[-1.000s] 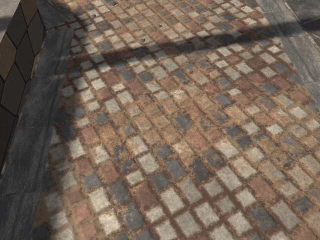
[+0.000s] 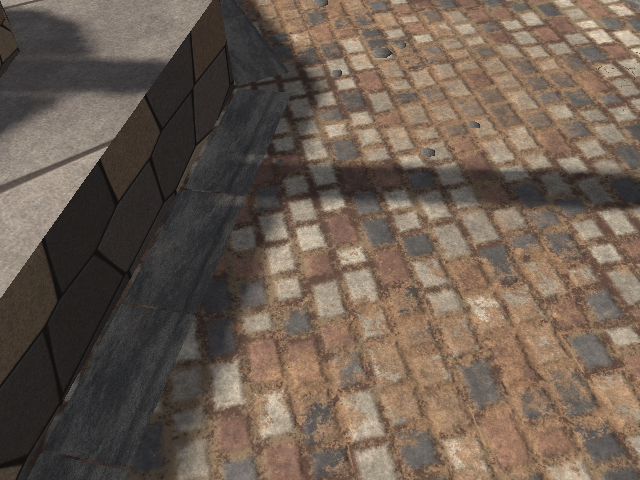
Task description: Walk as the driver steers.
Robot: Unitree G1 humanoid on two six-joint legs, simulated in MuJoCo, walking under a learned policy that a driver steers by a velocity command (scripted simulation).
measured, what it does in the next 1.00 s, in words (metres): walks ahead: left foot, then right foot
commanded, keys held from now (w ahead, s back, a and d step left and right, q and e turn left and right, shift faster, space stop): w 0.02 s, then no key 0.98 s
